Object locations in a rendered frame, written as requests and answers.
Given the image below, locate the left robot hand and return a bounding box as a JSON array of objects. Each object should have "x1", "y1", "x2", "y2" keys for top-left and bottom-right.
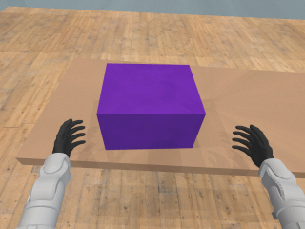
[{"x1": 52, "y1": 119, "x2": 86, "y2": 158}]

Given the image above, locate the carton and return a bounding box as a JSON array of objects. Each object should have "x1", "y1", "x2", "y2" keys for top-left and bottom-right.
[{"x1": 96, "y1": 63, "x2": 206, "y2": 150}]

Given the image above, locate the right robot hand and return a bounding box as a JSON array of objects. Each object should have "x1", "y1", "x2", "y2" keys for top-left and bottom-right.
[{"x1": 232, "y1": 124, "x2": 274, "y2": 168}]

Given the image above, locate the robot left forearm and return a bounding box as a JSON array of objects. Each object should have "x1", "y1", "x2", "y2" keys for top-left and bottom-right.
[{"x1": 14, "y1": 153, "x2": 71, "y2": 229}]

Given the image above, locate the table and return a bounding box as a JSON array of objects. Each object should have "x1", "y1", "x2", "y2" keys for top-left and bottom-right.
[{"x1": 15, "y1": 57, "x2": 305, "y2": 220}]

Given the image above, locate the robot right forearm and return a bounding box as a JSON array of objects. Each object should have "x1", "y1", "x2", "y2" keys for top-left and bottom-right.
[{"x1": 258, "y1": 158, "x2": 305, "y2": 229}]

